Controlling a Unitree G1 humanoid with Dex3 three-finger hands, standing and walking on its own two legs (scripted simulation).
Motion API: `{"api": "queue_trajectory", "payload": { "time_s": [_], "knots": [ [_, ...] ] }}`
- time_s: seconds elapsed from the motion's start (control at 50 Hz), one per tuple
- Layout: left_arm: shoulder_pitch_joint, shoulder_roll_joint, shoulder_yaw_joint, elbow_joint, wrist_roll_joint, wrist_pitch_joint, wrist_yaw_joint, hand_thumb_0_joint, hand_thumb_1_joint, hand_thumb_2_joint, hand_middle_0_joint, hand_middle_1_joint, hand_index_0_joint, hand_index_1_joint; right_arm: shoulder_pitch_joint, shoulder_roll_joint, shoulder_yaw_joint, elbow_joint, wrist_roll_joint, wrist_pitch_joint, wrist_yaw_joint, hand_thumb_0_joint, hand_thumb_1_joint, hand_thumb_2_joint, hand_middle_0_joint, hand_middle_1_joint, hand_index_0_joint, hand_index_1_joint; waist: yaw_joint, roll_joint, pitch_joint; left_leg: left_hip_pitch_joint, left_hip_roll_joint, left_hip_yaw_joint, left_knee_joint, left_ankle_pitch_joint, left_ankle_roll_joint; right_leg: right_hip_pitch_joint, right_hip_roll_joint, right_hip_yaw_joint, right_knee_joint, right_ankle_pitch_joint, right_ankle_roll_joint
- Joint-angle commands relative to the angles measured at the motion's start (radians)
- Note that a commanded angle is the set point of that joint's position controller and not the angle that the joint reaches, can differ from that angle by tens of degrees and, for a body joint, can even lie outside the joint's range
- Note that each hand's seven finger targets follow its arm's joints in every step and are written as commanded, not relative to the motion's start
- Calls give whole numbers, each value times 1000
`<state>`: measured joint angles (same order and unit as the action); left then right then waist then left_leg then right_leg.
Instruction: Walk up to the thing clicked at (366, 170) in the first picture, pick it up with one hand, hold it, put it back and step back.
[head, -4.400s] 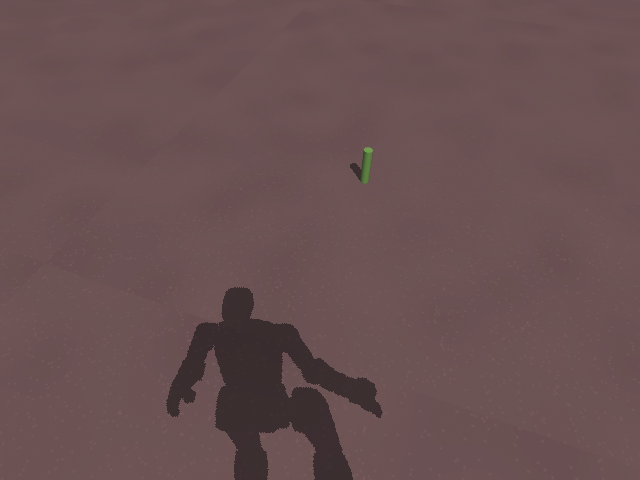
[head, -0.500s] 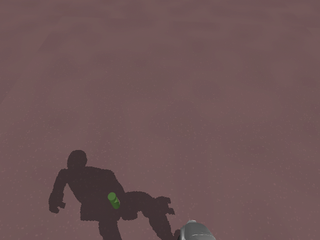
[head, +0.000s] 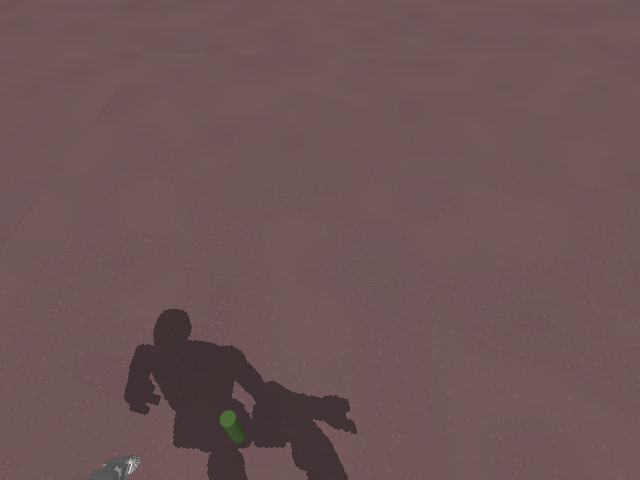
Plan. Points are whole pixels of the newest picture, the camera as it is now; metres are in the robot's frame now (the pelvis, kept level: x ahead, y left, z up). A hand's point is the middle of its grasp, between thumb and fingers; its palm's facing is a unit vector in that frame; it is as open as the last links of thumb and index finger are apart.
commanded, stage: walk up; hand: left
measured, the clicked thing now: (233, 427) +0.34 +0.24 -0.68
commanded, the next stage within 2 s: none
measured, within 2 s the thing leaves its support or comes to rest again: neither
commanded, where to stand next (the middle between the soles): +0.06 +0.00 m, yaw +0 degrees
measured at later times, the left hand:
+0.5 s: hand out of the picture +0.08 +0.25 -0.14, palm faces +0.01 -0.94 -0.33, open 7.4 cm
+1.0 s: hand out of the picture +0.11 +0.25 -0.14, palm faces +0.01 -0.94 -0.33, open 7.4 cm
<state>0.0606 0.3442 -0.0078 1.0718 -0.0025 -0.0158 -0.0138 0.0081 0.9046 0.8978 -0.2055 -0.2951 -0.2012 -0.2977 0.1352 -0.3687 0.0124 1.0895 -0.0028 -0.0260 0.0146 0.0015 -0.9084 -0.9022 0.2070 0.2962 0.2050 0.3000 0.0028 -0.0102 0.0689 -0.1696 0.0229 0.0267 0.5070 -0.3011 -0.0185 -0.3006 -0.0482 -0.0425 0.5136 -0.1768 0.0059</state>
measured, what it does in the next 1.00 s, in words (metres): stands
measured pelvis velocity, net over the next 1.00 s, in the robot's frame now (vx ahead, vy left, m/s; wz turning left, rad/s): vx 0.02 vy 0.00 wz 0.01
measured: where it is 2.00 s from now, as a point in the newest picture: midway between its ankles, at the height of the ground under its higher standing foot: outside the picture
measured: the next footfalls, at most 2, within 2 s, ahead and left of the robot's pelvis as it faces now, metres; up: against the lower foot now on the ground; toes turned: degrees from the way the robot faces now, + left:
right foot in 1.68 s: -0.02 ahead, -0.12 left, +0.00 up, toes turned -3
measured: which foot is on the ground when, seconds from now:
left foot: down 0.00-1.00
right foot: down 0.00-1.00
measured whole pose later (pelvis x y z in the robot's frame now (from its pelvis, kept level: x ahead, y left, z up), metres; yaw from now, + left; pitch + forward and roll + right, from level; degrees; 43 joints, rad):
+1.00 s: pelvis +0.02 +0.00 +0.01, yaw +1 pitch -2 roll +0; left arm 0.04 0.34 0.02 1.15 0.00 0.00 -0.01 0.01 0.91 0.90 -0.20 -0.29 -0.20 -0.30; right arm 0.09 -0.36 -0.01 1.14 0.00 0.00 0.01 0.00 -0.91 -0.90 0.21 0.30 0.20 0.30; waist 0.00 0.00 0.06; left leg -0.07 0.02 0.02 0.34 -0.23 -0.02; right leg -0.20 -0.05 -0.06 0.36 -0.12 0.01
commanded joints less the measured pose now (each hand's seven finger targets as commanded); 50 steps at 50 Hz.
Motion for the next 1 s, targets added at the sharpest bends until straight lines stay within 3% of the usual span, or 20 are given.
{"api": "queue_trajectory", "payload": {
  "time_s": [0.0,0.06,0.14,0.22,0.28,0.4,0.64,0.78,0.92,0.94,0.98],
  "knots": [
    [-57,219,49,-22,-8,-22,15,0,900,900,-200,-300,-200,-300,-58,-216,-48,-28,4,-16,-21,0,-900,-900,200,300,200,300,9,10,-108,-36,104,-96,-162,163,57,154,-99,110,-115,155,-37],
    [-68,208,46,1,-6,-18,13,0,900,900,-200,-300,-200,-300,-77,-217,-49,-8,3,-11,-19,0,-900,-900,200,300,200,300,11,28,-88,-41,110,-104,-212,102,55,166,-92,106,-150,87,-30],
    [-64,214,47,30,-1,-19,11,0,900,900,-200,-300,-200,-300,-96,-213,-47,4,3,-9,-16,0,-900,-900,200,300,200,300,12,14,-89,-7,107,-92,-218,113,55,167,-92,105,-188,71,-22],
    [-73,213,48,42,0,-20,11,0,900,900,-200,-300,-200,-300,-95,-216,-47,18,3,-9,-17,0,-900,-900,200,300,200,300,8,14,-125,28,113,-90,-231,181,46,201,-100,105,-190,157,-20],
    [-68,212,48,52,1,-20,11,0,900,900,-200,-300,-200,-300,-101,-215,-49,16,4,-7,-17,0,-900,-900,200,300,200,300,7,9,-120,43,113,-86,-230,204,45,202,-99,100,-200,167,-14],
    [-61,214,52,60,6,-18,13,0,900,900,-200,-300,-200,-300,-104,-208,-52,22,3,-1,-17,0,-900,-900,200,300,200,300,5,-6,-99,47,109,-85,-251,153,44,183,-98,104,-226,96,-14],
    [-58,207,60,51,6,-17,15,0,900,900,-200,-300,-200,-300,-97,-198,-51,17,2,-1,-18,0,-900,-900,200,300,200,300,9,13,-102,38,105,-89,-255,190,37,209,-96,98,-219,131,-7],
    [-50,201,61,43,7,-15,16,0,900,900,-200,-300,-200,-300,-86,-199,-56,11,0,-3,-22,0,-900,-900,200,300,200,300,8,9,-129,52,112,-85,-253,252,37,239,-99,87,-202,204,-10],
    [-60,200,61,33,8,-14,17,0,900,900,-200,-300,-200,-300,-82,-198,-56,3,-2,0,-20,0,-900,-900,200,300,200,300,7,12,-101,39,106,-87,-260,211,37,225,-95,91,-212,169,-6],
    [-71,269,90,12,-4,4,26,0,900,900,-200,-300,-200,-300,-89,-251,-78,-2,4,22,-21,0,-900,-900,200,300,200,300,5,4,16,-33,95,-91,-167,398,32,145,-103,91,-132,379,-18],
    [-37,266,95,-21,-5,13,32,0,900,900,-200,-300,-200,-300,-65,-243,-86,-31,16,33,-24,0,-900,-900,200,300,200,300,0,-12,-87,6,92,-67,-91,474,41,172,-117,77,-86,479,-44]
  ]
}}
